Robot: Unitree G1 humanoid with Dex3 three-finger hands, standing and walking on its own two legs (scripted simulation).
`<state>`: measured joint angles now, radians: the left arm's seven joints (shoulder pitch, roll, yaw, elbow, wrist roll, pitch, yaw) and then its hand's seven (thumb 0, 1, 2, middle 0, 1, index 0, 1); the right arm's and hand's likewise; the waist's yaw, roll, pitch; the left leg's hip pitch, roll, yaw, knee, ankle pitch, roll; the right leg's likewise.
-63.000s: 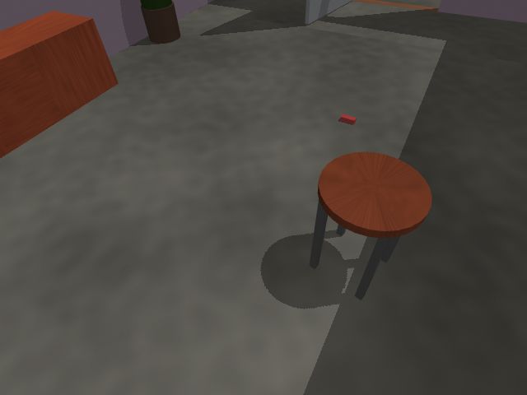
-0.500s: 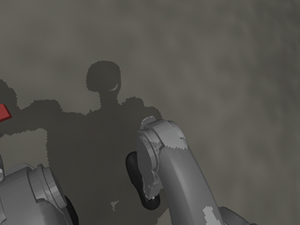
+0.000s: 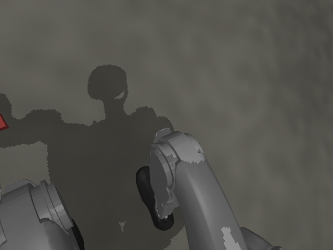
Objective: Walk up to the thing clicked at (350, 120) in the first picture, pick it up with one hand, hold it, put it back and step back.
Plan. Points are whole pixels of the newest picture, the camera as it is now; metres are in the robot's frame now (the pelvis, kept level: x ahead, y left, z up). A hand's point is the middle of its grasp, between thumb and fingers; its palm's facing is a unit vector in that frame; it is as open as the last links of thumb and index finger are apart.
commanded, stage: close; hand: left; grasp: from above
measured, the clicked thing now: out of the picture +0.44 +0.28 -0.29
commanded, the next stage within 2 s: settle in 1.04 s
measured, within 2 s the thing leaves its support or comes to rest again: leaves its support in 1.48 s
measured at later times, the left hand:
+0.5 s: hand out of the picture +0.43 +0.28 -0.26, palm faces -0.44 -0.15 -0.89, open 8.6 cm
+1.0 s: hand out of the picture +0.43 +0.28 -0.26, palm faces -0.43 -0.15 -0.89, open 7.0 cm
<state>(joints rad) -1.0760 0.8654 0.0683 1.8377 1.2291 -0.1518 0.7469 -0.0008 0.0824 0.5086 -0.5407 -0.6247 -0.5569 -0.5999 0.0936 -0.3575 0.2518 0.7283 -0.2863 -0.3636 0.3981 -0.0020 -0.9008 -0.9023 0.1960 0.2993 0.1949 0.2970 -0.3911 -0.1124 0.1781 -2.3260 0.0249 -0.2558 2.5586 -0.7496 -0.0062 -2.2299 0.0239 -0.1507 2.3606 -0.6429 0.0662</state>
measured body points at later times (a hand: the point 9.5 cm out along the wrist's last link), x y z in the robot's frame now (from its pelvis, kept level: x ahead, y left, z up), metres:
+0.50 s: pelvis +0.00 +0.00 +0.00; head +0.28 +0.11 +0.33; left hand +0.45 +0.28 -0.21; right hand +0.04 -0.25 -0.05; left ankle +0.06 +0.12 -0.27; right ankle +0.12 -0.13 -0.27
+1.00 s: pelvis +0.00 +0.00 +0.01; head +0.27 +0.12 +0.34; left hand +0.45 +0.28 -0.21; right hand +0.04 -0.25 -0.05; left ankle +0.06 +0.13 -0.27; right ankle +0.12 -0.13 -0.27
